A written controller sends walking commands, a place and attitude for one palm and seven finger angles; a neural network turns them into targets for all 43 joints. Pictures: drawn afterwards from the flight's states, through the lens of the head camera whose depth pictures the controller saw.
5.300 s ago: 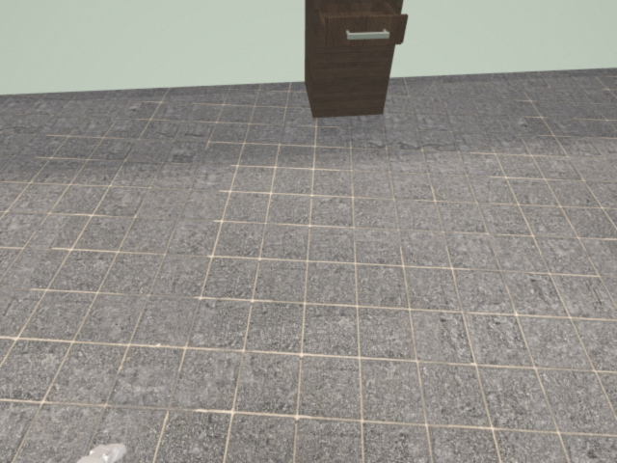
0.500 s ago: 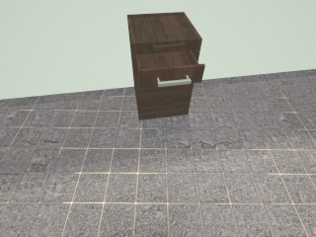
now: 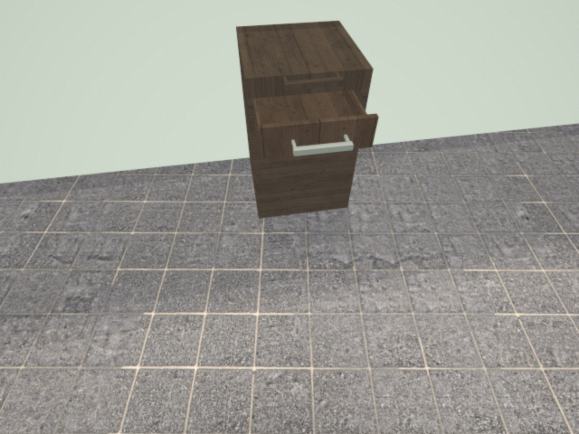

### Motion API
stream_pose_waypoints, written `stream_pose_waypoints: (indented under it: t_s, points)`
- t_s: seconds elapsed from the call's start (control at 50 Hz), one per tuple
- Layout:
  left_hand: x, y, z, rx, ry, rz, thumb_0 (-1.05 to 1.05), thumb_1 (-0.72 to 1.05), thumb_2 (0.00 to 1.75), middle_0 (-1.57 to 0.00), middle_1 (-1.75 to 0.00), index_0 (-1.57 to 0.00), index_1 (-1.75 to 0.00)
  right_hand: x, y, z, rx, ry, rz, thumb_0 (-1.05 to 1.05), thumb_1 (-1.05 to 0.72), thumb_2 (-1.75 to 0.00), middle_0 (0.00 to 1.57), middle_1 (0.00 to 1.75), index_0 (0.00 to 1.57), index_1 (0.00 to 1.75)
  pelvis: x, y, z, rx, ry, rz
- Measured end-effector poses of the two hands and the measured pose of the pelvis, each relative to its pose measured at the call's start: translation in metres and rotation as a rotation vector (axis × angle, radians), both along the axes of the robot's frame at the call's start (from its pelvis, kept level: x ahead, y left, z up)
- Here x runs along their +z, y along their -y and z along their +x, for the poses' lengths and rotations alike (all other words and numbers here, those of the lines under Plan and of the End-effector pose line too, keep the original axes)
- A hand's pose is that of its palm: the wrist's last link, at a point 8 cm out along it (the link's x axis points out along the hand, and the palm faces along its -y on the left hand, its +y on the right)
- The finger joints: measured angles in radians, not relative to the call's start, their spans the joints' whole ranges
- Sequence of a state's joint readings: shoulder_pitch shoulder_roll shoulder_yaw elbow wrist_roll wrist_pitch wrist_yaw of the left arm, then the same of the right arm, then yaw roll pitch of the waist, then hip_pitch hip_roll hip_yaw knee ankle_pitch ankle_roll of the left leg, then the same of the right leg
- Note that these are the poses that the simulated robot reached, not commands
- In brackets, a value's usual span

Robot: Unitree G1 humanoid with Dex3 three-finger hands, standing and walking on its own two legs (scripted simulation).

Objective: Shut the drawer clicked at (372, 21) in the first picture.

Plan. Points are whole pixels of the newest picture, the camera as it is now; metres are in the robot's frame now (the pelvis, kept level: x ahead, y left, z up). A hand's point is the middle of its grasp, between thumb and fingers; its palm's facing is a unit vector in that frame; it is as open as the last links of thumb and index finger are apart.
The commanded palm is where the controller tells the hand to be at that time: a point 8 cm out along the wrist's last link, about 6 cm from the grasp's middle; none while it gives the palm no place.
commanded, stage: stand and wait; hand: left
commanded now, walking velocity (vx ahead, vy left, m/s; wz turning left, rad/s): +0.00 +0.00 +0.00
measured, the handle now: (321, 144) +0.99 -0.05 -0.22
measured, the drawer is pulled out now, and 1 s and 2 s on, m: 0.17 0.17 0.17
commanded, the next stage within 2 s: look at it before walking up in 0.24 s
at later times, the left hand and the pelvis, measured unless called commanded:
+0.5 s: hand out of the picture -0.02 +0.16 -0.18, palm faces +0.06 -0.98 -0.16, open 7.4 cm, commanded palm none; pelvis -0.01 +0.00 +0.00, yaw +0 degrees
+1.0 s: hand out of the picture +0.00 +0.18 -0.17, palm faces +0.04 -0.98 -0.20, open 7.4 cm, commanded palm none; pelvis +0.00 +0.00 +0.00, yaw +0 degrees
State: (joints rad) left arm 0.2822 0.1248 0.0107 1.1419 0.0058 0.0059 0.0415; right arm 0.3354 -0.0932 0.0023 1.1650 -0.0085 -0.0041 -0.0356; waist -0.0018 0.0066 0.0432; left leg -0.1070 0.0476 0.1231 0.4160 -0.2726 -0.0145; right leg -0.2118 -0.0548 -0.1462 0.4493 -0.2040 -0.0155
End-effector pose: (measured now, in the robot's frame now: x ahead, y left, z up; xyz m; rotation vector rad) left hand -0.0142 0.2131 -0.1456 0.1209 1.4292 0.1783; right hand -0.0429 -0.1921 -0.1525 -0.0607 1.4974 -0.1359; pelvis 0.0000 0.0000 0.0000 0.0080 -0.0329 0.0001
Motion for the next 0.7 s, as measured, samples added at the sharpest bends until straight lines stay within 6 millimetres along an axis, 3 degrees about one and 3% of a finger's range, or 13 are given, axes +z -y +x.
stream_pose_waypoints:
  t_s: [0.4, 0.7]
  points:
    - [-0.001, 0.006, -0.015, 0.009, -0.015, -0.026, 0.01, 0.91, 0.9, -0.2, -0.3, -0.19, -0.3, 0.003, 0.007, 0.017, 0.026, 0.057, -0.021, 0.01, -0.91, -0.9, 0.2, 0.3, 0.2, 0.3, 0.001, -0.001, -0.007, 0.003, -0.003, 0.0]
    - [0.0, 0.003, -0.01, 0.006, -0.006, -0.02, 0.01, 0.91, 0.9, -0.2, -0.3, -0.19, -0.3, 0.005, 0.011, 0.017, 0.031, 0.045, -0.029, 0.01, -0.91, -0.9, 0.2, 0.3, 0.2, 0.3, 0.002, 0.0, -0.004, 0.008, -0.007, -0.002]
